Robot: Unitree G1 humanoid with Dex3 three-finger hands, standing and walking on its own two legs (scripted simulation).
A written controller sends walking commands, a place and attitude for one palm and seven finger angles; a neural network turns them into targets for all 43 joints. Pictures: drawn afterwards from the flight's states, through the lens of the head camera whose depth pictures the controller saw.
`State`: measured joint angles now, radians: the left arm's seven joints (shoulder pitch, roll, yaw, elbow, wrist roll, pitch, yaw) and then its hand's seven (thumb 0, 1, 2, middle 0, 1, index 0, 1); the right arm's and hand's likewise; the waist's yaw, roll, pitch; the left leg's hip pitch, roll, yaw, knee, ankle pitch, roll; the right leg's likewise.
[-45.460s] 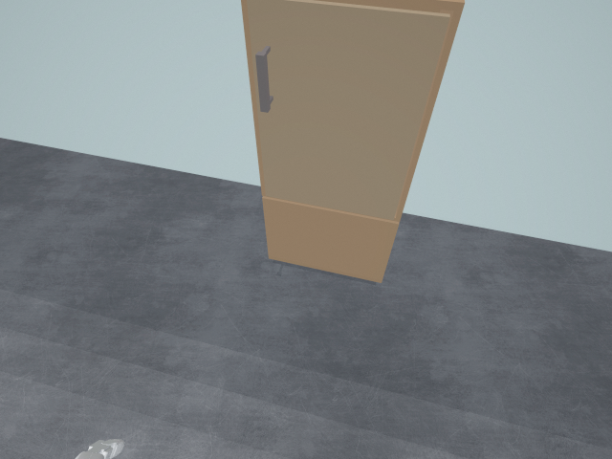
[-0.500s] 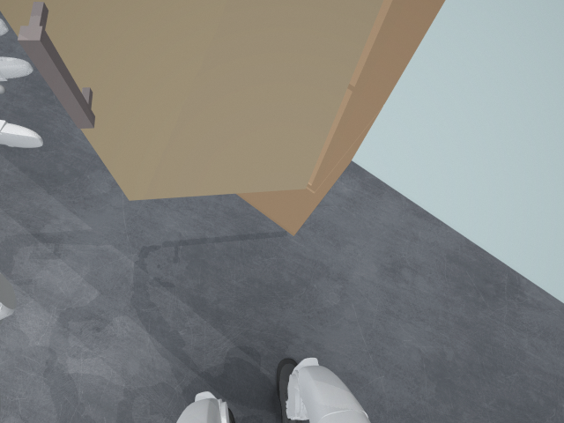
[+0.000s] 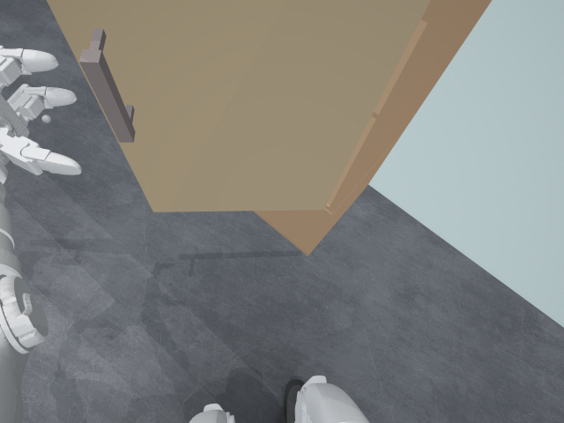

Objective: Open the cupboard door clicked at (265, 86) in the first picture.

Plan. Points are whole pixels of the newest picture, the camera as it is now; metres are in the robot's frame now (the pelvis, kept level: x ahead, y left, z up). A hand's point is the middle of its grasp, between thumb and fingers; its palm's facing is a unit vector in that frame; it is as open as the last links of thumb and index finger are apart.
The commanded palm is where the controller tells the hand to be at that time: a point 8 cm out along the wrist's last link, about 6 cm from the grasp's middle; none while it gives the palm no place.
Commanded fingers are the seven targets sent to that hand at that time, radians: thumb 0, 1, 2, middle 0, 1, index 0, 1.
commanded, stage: move the hooked fingers beside the handle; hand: left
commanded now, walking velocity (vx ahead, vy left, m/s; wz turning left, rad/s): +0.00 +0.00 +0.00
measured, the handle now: (113, 90) +0.54 +0.20 +0.08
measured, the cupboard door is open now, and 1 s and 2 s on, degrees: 44 44 45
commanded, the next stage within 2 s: slide the fingers in behind the handle in 0.18 s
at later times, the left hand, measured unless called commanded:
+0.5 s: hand (64, 125) +0.47 +0.24 +0.10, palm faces -0.03 -1.00 -0.03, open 14.0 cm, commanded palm +0.46 +0.29 +0.09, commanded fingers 0.00 -0.50 0.30 -0.30 -1.20 -0.30 -1.20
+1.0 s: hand (94, 120) +0.49 +0.22 +0.09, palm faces -0.03 -1.00 -0.03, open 14.0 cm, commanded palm +0.46 +0.25 +0.09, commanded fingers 0.00 -0.50 0.30 -0.30 -1.20 -0.30 -1.20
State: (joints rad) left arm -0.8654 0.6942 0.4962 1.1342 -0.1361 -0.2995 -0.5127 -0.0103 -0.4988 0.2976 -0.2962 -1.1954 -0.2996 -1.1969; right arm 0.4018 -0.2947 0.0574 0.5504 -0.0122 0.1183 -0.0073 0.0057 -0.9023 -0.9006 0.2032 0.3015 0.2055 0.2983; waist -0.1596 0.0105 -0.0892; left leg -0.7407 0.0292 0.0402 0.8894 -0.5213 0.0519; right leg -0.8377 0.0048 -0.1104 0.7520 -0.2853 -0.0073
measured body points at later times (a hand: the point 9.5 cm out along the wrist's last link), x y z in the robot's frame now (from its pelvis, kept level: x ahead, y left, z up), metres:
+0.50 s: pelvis -0.02 -0.01 +0.00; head +0.11 +0.02 +0.43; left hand +0.47 +0.30 +0.10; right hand -0.02 -0.28 -0.10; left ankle -0.07 +0.07 -0.69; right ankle +0.03 -0.13 -0.69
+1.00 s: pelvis -0.02 -0.01 +0.00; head +0.11 +0.01 +0.43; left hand +0.48 +0.27 +0.09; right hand -0.03 -0.28 -0.11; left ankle -0.07 +0.07 -0.69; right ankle +0.03 -0.13 -0.69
